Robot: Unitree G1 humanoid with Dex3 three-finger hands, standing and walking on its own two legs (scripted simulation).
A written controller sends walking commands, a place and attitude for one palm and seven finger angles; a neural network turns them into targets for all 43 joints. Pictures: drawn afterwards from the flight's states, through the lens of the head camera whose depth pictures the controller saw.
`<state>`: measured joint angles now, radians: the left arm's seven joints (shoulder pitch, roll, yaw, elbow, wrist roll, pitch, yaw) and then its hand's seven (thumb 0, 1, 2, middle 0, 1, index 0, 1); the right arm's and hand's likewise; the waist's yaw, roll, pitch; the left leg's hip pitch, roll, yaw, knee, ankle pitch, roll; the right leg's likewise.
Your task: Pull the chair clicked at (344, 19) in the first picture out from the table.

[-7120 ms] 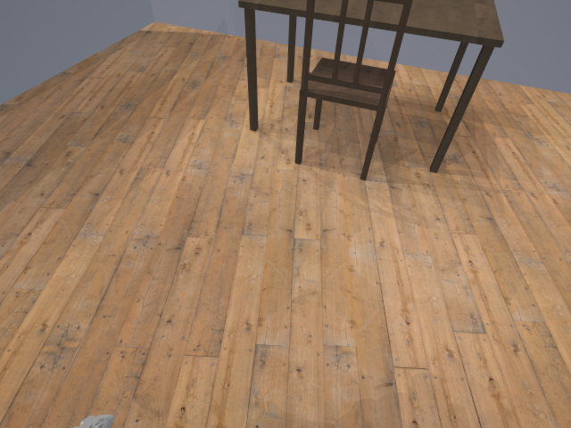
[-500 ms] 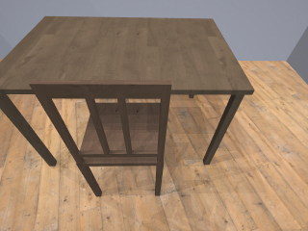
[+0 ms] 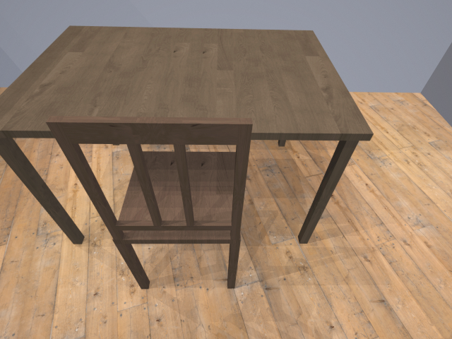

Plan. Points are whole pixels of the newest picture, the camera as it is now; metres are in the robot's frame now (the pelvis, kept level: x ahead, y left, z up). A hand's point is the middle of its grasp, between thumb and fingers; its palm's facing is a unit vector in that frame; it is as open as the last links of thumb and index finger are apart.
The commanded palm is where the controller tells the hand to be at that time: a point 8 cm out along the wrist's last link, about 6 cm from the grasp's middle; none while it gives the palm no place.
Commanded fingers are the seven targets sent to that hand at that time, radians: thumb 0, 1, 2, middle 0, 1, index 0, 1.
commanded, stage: look again from close up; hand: left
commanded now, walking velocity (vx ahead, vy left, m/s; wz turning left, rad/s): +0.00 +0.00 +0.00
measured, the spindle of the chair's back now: (147, 189) +0.47 +0.23 -0.08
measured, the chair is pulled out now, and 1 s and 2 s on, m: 0.00 0.00 0.00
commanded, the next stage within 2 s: shuffle to correct the standing spot in 0.48 s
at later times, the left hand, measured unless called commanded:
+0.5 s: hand out of the picture -0.03 +0.16 -0.18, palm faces +0.03 -0.98 -0.18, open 7.4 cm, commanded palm none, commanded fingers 0.00 0.90 0.90 -0.20 -0.30 -0.20 -0.30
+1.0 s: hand out of the picture -0.02 +0.14 -0.19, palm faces +0.06 -0.98 -0.18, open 7.4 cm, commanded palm none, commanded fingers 0.00 0.90 0.90 -0.20 -0.30 -0.20 -0.30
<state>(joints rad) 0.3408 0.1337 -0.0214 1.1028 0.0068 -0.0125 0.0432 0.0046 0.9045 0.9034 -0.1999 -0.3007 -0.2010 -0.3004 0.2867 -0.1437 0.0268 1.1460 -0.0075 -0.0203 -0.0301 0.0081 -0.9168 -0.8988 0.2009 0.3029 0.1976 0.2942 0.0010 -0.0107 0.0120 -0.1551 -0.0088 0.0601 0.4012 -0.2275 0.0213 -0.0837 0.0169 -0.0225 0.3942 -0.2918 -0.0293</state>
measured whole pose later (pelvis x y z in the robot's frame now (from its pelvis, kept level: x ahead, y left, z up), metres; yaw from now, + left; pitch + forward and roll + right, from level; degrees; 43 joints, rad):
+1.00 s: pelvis +0.04 -0.03 -0.01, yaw +2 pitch +1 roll +1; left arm 0.40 0.14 0.01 1.10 0.02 -0.01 0.03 0.00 0.91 0.90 -0.20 -0.30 -0.20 -0.30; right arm 0.33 -0.13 0.00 1.16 -0.02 -0.02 -0.04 0.01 -0.91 -0.90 0.20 0.30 0.20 0.29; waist -0.01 -0.02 0.01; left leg -0.23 0.02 0.02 0.56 -0.35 0.00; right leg -0.11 0.04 -0.07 0.50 -0.41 -0.07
